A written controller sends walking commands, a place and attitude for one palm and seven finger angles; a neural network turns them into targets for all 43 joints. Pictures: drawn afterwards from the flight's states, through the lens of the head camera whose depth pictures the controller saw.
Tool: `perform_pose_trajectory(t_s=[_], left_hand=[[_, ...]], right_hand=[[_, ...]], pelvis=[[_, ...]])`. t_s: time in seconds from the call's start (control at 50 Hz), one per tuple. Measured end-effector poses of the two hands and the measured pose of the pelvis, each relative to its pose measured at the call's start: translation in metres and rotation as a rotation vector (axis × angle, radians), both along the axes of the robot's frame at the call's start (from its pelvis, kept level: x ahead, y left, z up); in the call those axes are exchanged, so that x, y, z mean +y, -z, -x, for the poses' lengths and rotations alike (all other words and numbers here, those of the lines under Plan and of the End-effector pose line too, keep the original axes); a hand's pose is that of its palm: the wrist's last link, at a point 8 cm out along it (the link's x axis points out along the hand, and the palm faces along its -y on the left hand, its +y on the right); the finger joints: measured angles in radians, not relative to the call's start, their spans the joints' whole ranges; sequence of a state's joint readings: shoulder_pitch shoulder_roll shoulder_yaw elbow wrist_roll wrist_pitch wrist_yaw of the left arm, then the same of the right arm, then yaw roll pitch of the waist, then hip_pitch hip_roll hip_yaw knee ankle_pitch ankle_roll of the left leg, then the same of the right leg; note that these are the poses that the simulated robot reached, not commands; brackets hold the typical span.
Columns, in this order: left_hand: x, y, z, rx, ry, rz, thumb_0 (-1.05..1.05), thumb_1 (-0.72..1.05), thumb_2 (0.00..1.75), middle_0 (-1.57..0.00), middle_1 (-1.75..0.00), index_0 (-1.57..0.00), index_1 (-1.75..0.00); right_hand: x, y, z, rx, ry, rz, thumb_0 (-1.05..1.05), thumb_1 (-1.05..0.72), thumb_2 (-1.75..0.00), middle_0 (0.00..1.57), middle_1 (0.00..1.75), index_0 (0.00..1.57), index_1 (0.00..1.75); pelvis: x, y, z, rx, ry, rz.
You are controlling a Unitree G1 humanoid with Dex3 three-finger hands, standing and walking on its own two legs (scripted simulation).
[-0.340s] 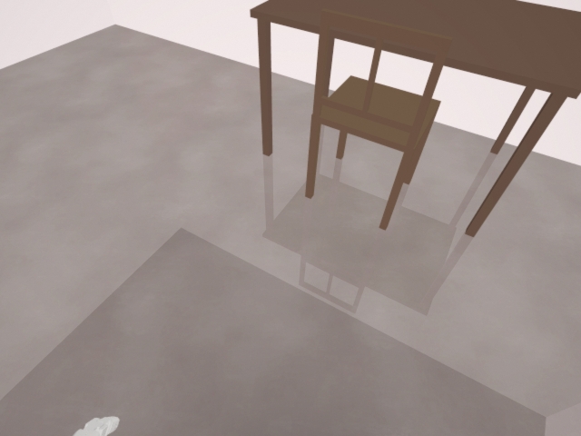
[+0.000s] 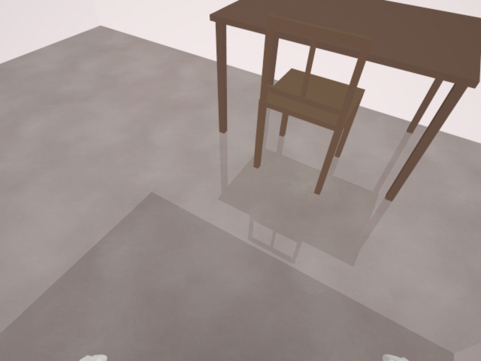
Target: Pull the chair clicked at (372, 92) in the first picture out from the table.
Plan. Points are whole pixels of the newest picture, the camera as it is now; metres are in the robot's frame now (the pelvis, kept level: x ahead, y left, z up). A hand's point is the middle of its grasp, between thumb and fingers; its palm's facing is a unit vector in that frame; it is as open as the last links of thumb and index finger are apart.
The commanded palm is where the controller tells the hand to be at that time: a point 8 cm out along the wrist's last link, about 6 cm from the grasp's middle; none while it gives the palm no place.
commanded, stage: stand and wait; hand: left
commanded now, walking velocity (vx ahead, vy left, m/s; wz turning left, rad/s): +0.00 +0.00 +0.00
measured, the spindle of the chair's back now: (308, 69) +1.22 -0.21 -0.09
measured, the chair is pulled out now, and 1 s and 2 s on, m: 0.00 0.00 0.00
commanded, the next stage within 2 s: look at it before walking up in 0.58 s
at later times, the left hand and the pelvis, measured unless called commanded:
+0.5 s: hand out of the picture +0.06 +0.23 -0.15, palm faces -0.03 -0.94 -0.33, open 7.4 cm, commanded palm none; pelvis -0.02 -0.01 +0.00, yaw +0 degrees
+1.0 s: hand out of the picture +0.05 +0.22 -0.15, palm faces -0.04 -0.95 -0.32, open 7.4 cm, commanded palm none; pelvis -0.02 -0.02 +0.01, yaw +0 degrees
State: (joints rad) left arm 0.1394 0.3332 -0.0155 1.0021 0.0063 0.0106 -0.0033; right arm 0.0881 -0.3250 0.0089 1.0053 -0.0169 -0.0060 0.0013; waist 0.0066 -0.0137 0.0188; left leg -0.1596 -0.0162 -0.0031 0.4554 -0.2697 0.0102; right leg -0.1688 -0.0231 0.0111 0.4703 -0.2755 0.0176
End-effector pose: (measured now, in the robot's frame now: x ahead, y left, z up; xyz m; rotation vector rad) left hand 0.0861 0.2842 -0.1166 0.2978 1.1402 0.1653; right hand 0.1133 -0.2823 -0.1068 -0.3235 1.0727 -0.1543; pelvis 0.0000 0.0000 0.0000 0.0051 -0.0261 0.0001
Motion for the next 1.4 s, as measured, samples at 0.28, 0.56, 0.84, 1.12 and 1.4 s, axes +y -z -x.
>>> perform_pose_trajectory(t_s=[0.28,0.56,0.84,1.12,1.4], left_hand=[[0.0,0.0,0.029,0.068,-0.024,-0.018,0.01,0.91,0.9,-0.2,-0.3,-0.2,-0.3],[-0.009,-0.004,0.032,0.059,-0.01,-0.018,0.01,0.91,0.9,-0.2,-0.3,-0.2,-0.3],[-0.016,0.0,0.036,0.07,-0.01,-0.005,0.01,0.91,0.9,-0.2,-0.3,-0.2,-0.3],[-0.014,0.001,0.037,0.087,-0.015,-0.005,0.01,0.91,0.9,-0.2,-0.3,-0.2,-0.3],[-0.016,0.005,0.035,0.088,-0.026,0.005,0.01,0.91,0.9,-0.2,-0.3,-0.2,-0.3]], right_hand=[[-0.019,0.007,0.045,0.106,0.045,0.011,0.0,-0.9,-0.9,0.2,0.3,0.2,0.3],[-0.022,0.011,0.066,0.133,0.06,-0.007,0.0,-0.9,-0.9,0.2,0.3,0.2,0.3],[-0.025,0.011,0.073,0.15,0.067,-0.005,0.0,-0.9,-0.9,0.2,0.3,0.2,0.3],[-0.024,0.009,0.066,0.147,0.066,-0.003,0.0,-0.9,-0.9,0.2,0.3,0.2,0.3],[-0.015,0.011,0.06,0.146,0.062,-0.01,0.0,-0.9,-0.9,0.2,0.3,0.2,0.3]], pelvis=[[-0.009,-0.003,0.009,-0.011,0.0,0.0],[-0.015,-0.004,0.018,-0.013,0.006,-0.001],[-0.018,-0.005,0.02,-0.008,0.007,0.0],[-0.017,-0.006,0.016,-0.005,0.009,0.001],[-0.014,-0.004,0.008,-0.003,0.01,0.005]])
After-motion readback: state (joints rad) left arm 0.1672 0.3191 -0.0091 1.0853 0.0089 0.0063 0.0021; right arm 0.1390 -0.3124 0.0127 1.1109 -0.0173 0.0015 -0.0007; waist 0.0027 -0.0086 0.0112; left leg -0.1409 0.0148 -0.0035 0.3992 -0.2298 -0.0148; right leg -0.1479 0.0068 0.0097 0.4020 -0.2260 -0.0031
